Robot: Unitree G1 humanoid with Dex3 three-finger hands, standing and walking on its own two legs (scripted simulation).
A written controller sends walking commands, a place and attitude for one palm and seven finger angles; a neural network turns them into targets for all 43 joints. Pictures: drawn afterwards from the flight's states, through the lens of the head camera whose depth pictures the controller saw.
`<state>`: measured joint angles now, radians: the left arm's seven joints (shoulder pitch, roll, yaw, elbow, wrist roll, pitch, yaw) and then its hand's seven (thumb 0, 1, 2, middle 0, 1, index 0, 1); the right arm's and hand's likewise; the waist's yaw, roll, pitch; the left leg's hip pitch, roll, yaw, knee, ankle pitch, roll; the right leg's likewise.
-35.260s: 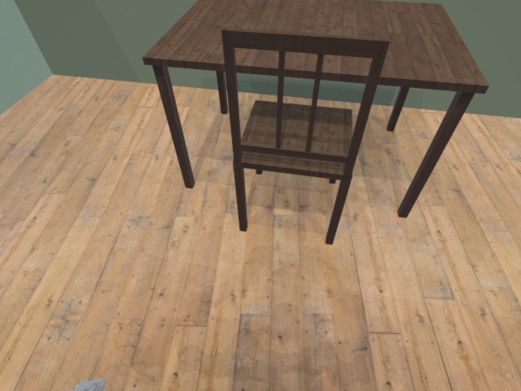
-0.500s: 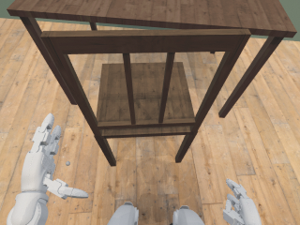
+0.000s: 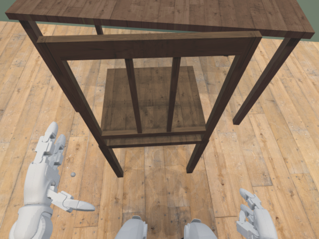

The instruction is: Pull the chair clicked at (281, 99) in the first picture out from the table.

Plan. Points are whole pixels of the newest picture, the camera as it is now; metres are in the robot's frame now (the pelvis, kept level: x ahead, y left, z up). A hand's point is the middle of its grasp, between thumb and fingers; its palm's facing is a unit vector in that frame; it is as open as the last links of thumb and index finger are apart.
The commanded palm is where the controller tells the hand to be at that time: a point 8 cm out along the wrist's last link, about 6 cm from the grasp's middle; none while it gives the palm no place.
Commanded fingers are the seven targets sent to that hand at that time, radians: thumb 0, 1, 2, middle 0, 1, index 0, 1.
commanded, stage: aim the fingers beside a spindle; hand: left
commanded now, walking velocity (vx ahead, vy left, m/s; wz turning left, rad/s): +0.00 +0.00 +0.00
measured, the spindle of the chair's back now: (135, 103) +0.47 +0.10 +0.01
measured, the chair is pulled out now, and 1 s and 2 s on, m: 0.18 0.18 0.18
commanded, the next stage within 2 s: none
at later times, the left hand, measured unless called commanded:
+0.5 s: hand (99, 168) +0.27 +0.16 +0.03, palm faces +0.11 -0.99 -0.04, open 17.0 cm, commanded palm +0.24 +0.21 +0.03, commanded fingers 0.00 -0.50 0.30 -0.06 -0.08 -0.06 -0.08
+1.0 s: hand (124, 162) +0.29 +0.11 +0.01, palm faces +0.08 -1.00 -0.02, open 17.0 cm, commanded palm +0.27 +0.16 +0.01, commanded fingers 0.00 -0.50 0.30 -0.06 -0.08 -0.06 -0.08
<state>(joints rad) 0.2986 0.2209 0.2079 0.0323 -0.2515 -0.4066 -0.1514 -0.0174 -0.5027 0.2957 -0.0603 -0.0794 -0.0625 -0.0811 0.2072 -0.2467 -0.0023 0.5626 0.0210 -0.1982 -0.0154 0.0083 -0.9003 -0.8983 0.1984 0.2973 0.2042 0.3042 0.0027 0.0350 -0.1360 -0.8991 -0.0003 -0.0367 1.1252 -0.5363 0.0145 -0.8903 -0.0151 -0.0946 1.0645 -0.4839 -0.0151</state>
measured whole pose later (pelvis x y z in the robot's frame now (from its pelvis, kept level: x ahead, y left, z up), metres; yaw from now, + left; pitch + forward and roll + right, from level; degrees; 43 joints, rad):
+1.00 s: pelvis -0.01 -0.01 -0.02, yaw +0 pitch +20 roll +0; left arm 0.07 0.09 -0.01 0.18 -0.10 -0.44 0.07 -0.02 -0.50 0.30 -0.06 -0.08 -0.06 -0.08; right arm 0.19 -0.24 -0.01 0.54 0.00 -0.10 0.02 0.01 -0.90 -0.90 0.20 0.30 0.20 0.30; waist 0.00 0.03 -0.15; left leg -1.02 0.00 -0.02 1.23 -0.56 0.00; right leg -1.04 -0.02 -0.07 1.21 -0.52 -0.04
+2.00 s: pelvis -0.02 -0.02 -0.04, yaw +0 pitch +23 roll +0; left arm -0.12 0.03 -0.09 0.37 -0.02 -0.51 0.22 -0.02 -0.50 0.30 -0.06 -0.08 -0.06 -0.08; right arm 0.18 -0.24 -0.03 0.55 -0.01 -0.05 0.05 0.01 -0.90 -0.90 0.20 0.30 0.20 0.30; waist -0.02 0.03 -0.15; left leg -1.10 -0.01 -0.01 1.27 -0.57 -0.01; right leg -1.13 -0.02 -0.07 1.27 -0.54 -0.04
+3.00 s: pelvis -0.02 -0.01 -0.03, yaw -1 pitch +24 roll +0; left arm -0.48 0.08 0.09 0.73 -0.01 -0.54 0.25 -0.02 -0.50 0.30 -0.06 -0.08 -0.06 -0.08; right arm 0.24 -0.25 -0.03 0.61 -0.04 -0.03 0.06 0.00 -0.90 -0.90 0.20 0.30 0.20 0.30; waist -0.08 0.03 -0.15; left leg -1.12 0.00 0.00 1.25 -0.55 0.00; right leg -1.15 -0.01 -0.05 1.24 -0.51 -0.03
